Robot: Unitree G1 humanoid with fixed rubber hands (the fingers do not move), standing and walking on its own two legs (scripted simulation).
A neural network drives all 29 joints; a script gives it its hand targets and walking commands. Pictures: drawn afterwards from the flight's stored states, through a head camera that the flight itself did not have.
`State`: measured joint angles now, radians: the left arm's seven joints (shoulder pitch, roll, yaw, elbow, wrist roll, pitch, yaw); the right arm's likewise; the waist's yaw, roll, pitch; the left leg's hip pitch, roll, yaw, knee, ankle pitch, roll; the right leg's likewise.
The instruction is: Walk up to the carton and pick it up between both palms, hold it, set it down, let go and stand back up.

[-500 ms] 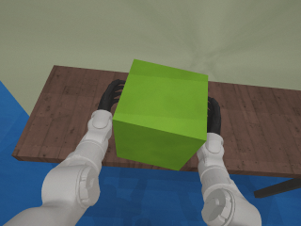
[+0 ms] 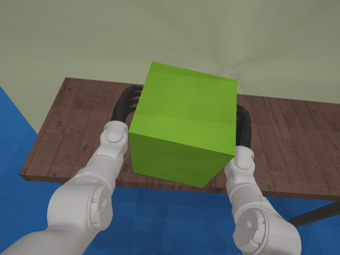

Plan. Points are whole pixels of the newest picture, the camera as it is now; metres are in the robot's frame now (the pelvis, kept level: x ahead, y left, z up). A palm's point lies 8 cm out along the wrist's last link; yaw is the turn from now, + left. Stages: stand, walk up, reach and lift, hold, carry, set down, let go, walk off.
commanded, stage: reach and lift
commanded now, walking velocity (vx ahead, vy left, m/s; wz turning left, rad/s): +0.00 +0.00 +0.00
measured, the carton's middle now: (179, 131) +0.42 -0.06 +0.01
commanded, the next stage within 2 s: none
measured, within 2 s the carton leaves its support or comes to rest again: neither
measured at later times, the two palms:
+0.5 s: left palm (109, 109) +0.42 +0.12 +0.10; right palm (242, 122) +0.38 -0.18 +0.11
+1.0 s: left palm (89, 105) +0.38 +0.14 +0.16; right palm (245, 115) +0.36 -0.16 +0.16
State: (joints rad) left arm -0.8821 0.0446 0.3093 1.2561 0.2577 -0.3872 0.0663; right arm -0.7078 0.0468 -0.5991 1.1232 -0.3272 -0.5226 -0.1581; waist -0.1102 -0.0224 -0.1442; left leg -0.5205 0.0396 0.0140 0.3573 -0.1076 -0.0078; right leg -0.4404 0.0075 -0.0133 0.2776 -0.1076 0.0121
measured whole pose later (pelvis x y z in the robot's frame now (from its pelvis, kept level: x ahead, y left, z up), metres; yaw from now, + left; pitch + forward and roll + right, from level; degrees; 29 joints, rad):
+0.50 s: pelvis +0.01 +0.00 +0.00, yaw +2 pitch +8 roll -1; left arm -0.76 0.07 0.16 1.08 0.10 -0.21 0.09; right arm -0.67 0.01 -0.28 0.99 -0.05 -0.29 -0.18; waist -0.12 -0.03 -0.15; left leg -0.35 0.03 -0.01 0.36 -0.14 -0.01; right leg -0.26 0.00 -0.04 0.27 -0.15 0.01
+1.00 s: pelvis -0.01 +0.00 +0.01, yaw +2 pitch -7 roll -1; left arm -0.74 -0.01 0.31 0.70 0.28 0.26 0.03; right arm -0.72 -0.01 -0.27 0.88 -0.03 0.02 -0.15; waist -0.08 -0.08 0.01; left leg -0.07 0.01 0.00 0.33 -0.14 0.00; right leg 0.01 -0.02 -0.03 0.27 -0.16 0.02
